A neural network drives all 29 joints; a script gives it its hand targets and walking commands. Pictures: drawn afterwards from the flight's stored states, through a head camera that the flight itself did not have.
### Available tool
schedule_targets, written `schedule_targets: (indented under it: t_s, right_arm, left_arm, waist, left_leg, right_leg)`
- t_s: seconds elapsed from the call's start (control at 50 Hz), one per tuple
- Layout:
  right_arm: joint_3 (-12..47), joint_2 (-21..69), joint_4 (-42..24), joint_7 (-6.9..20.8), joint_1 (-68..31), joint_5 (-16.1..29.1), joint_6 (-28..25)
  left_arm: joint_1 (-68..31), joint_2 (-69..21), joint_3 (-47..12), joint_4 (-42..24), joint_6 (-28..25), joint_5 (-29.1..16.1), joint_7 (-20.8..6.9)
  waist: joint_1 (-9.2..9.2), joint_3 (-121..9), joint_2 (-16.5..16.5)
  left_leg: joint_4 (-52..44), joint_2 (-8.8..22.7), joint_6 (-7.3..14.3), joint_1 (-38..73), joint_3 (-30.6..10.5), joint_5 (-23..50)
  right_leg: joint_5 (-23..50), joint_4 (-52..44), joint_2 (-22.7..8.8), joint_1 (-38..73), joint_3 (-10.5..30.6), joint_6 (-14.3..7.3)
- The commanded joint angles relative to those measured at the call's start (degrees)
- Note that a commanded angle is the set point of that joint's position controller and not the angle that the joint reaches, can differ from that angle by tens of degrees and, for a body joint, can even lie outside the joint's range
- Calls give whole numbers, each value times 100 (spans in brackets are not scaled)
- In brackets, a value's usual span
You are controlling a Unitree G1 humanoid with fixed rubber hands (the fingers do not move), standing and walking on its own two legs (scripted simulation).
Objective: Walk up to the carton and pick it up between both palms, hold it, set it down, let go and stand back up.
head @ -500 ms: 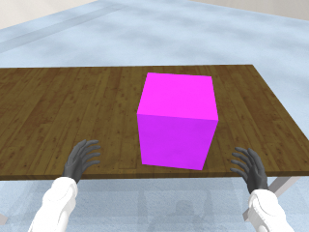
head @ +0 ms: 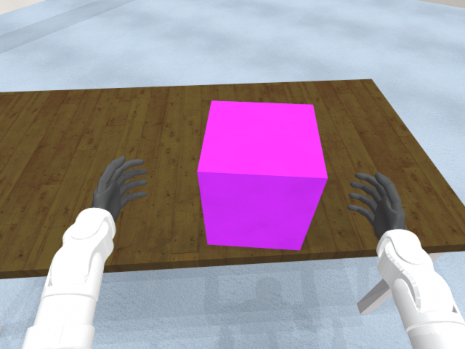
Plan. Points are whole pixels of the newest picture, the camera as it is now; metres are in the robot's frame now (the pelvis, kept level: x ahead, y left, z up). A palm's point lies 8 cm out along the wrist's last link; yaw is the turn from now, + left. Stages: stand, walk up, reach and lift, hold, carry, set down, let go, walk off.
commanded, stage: reach and lift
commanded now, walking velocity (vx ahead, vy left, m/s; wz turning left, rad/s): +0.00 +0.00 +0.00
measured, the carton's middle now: (257, 178) +0.47 -0.03 +0.00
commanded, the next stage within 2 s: none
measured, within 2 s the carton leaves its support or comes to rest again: neither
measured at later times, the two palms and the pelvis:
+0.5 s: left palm (116, 157) +0.40 +0.22 +0.13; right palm (384, 174) +0.37 -0.22 +0.12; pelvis -0.01 -0.01 +0.00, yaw +1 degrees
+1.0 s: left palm (125, 116) +0.46 +0.21 +0.17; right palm (381, 132) +0.43 -0.22 +0.16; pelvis -0.01 -0.01 -0.01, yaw +1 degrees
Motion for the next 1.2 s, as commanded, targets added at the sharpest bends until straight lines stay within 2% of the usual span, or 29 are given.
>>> schedule_targets:
  t_s: [0.0, 0.08, 0.1, 0.16, 0.2, 0.22, 0.28, 0.36, 0.4, 0.46, 0.48, 0.52, 0.56, 0.62, 0.64, 0.7, 0.72, 0.76, 0.8, 0.82, 0.9, 0.92, 0.94, 0.96, 0.98, 1.04, 1.08, 1.12, 1.18]
  right_arm:
    - [-318, -917, -847, -18, -1746, 149, -219]
    - [-307, -918, -323, -15, -2197, 140, -151]
    - [-358, -960, -386, 11, -2194, 185, -161]
    - [-342, -1012, -342, -7, -2740, 154, -170]
    - [-380, -996, 51, -8, -2967, 114, -149]
    - [-300, -937, 45, 13, -3030, 137, -163]
    - [-278, -947, 241, 38, -3606, 149, -153]
    - [-167, -817, 1051, 77, -4173, 166, -70]
    - [-317, -979, 1288, 69, -4500, 86, -136]
    - [-186, -820, 1775, 92, -5165, 91, -158]
    - [-112, -860, 1876, 95, -5307, 109, -179]
    - [-141, -888, 2536, 88, -5430, 97, -221]
    - [-266, -1091, 2552, 102, -5664, 52, -383]
    - [-182, -1118, 2926, 87, -5916, 91, -467]
    - [-158, -1152, 3376, 80, -6000, 110, -440]
    - [-341, -1248, 3092, 58, -6542, -27, -609]
    - [-366, -1314, 3419, 77, -6608, -31, -605]
    - [-111, -1199, 4163, 122, -6920, 119, -481]
    - [-1, -1169, 4211, 165, -7083, 129, -550]
    - [-125, -1273, 4200, 182, -7303, 140, -605]
    - [70, -1398, 4486, 218, -7461, 310, -699]
    - [193, -1398, 4412, 231, -7722, 391, -714]
    - [209, -1420, 4888, 266, -7778, 389, -676]
    - [259, -1376, 4966, 282, -7705, 469, -679]
    - [369, -1399, 5113, 309, -8008, 503, -619]
    - [211, -1446, 5125, 307, -8203, 493, -716]
    - [271, -1429, 5075, 311, -8209, 357, -800]
    - [341, -1333, 5409, 341, -8139, 418, -761]
    - [350, -1249, 5628, 371, -7909, 450, -980]
  left_arm:
    - [-1863, 870, 423, -772, -46, 16, -63]
    - [-2307, 921, 437, -401, 25, 63, -75]
    - [-2405, 872, 388, -589, 42, 102, -29]
    - [-2826, 1119, 542, -129, 77, 37, -22]
    - [-3107, 1019, 410, -3, 68, 131, -9]
    - [-3079, 1028, 428, 177, 49, 102, -24]
    - [-3711, 1124, 306, 276, -94, -4, 10]
    - [-4193, 1223, 243, 1393, -212, 36, -1]
    - [-4605, 1273, 149, 1383, -319, 85, 74]
    - [-5068, 1253, -29, 2294, -428, -53, 56]
    - [-5172, 1290, -43, 2432, -497, -53, 63]
    - [-5506, 1148, -314, 2647, -590, -38, 89]
    - [-5698, 1140, -390, 2506, -699, -58, 157]
    - [-5987, 1260, -385, 3071, -777, 21, 186]
    - [-6073, 1212, -507, 3321, -743, 50, 178]
    - [-6493, 1209, -548, 3466, -927, -165, 223]
    - [-6697, 1233, -604, 3497, -977, -150, 258]
    - [-7051, 1271, -694, 4311, -949, -131, 241]
    - [-7092, 1146, -953, 4549, -1132, -302, 247]
    - [-7451, 1198, -1124, 4437, -1224, -403, 297]
    - [-7587, 1330, -1205, 5014, -1352, -650, 287]
    - [-7817, 1421, -1193, 5092, -1378, -649, 280]
    - [-7901, 1383, -1242, 5397, -1376, -569, 276]
    - [-7844, 1315, -1294, 5316, -1369, -565, 275]
    - [-8183, 1501, -1236, 5677, -1391, -608, 293]
    - [-8349, 1481, -1566, 5877, -1566, -872, 274]
    - [-8321, 1481, -1530, 6026, -1664, -887, 259]
    - [-8277, 1525, -1514, 6492, -1744, -866, 196]
    - [-8085, 1263, -1729, 6438, -1992, -811, 146]
  waist:
    - [-132, -2190, 133]
    - [-118, -2043, 78]
    - [-125, -2201, 325]
    - [-30, -2557, 122]
    - [-168, -2584, 284]
    - [-133, -2604, 97]
    - [-203, -2839, 122]
    - [-104, -2750, 63]
    - [-181, -2972, 261]
    - [-170, -2973, 80]
    - [-103, -3108, 96]
    - [-265, -3028, 349]
    - [-298, -3386, 399]
    - [-247, -3695, 403]
    - [-304, -3443, 415]
    - [-360, -3923, 190]
    - [-384, -4012, 304]
    - [-281, -3498, 376]
    - [-336, -3781, 207]
    - [-418, -4076, 383]
    - [-323, -4517, 324]
    - [-198, -4536, 315]
    - [-276, -4349, 337]
    - [-256, -4360, 505]
    - [-170, -4233, 378]
    - [-360, -4545, 329]
    - [-352, -4814, 235]
    - [-351, -4622, 157]
    - [-430, -4677, 429]
  left_leg:
    - [128, -183, -206, 866, 14, 2546]
    - [106, -164, -154, 675, 8, 2348]
    - [96, -175, -213, 762, 4, 2356]
    - [192, -243, -169, 454, 60, 2318]
    - [157, -219, -187, 486, 19, 2248]
    - [152, -225, -163, 473, 51, 2142]
    - [112, -204, -137, 341, -1, 2048]
    - [95, -202, -65, -5, -11, 1589]
    - [124, -184, -106, 159, -60, 1626]
    - [109, -184, -18, -59, -63, 1285]
    - [138, -181, -9, -95, -61, 1319]
    - [210, -186, -103, 109, -84, 1510]
    - [347, -160, -182, 443, -121, 1900]
    - [503, -155, -208, 473, -132, 2154]
    - [482, -166, -238, 427, -128, 2095]
    - [564, -168, -201, 278, -122, 2131]
    - [590, -178, -247, 288, -108, 2152]
    - [586, -188, -233, 115, -112, 1956]
    - [572, -136, -201, 81, -149, 1742]
    - [639, -128, -264, 138, -179, 1834]
    - [935, -162, -298, 138, -117, 2474]
    - [936, -171, -280, 2, -91, 2432]
    - [911, -123, -285, 31, -139, 2331]
    - [896, -122, -322, 96, -135, 2499]
    - [874, -146, -270, -192, -95, 2124]
    - [935, -154, -259, -341, -127, 1976]
    - [968, -181, -243, -465, -134, 2154]
    - [947, -200, -201, -621, -127, 1980]
    - [979, -169, -284, -454, -127, 2320]
  right_leg:
    - [2269, 77, 246, 571, -145, -100]
    - [2263, 66, 197, 507, -134, -76]
    - [2133, 99, 209, 468, -161, -102]
    - [2502, 207, 194, 708, -93, -42]
    - [2490, 198, 176, 661, -125, -67]
    - [2442, 182, 188, 641, -145, -15]
    - [2430, 265, 131, 655, -156, 15]
    - [2020, 255, 83, 556, -99, 34]
    - [1952, 273, 96, 398, -151, -3]
    - [1704, 271, 63, 248, -148, 31]
    - [1696, 286, 77, 283, -127, 9]
    - [1784, 274, 78, 100, -240, -32]
    - [1955, 296, 150, -100, -331, -47]
    - [2136, 292, 183, -197, -322, -59]
    - [2106, 251, 196, -159, -334, -48]
    - [2321, 364, 208, -179, -356, -12]
    - [2263, 388, 221, -242, -379, -54]
    - [2043, 324, 177, -424, -339, -66]
    - [1903, 355, 192, -495, -380, -79]
    - [1970, 414, 213, -645, -426, -71]
    - [2706, 570, 222, -612, -407, -86]
    - [2677, 600, 226, -606, -381, -66]
    - [2443, 585, 229, -787, -441, -70]
    - [2460, 573, 221, -803, -452, -84]
    - [2222, 574, 197, -865, -433, -70]
    - [2386, 673, 162, -953, -444, -60]
    - [2845, 765, 156, -817, -450, -13]
    - [2728, 747, 132, -856, -422, 9]
    - [2850, 806, 112, -965, -473, 18]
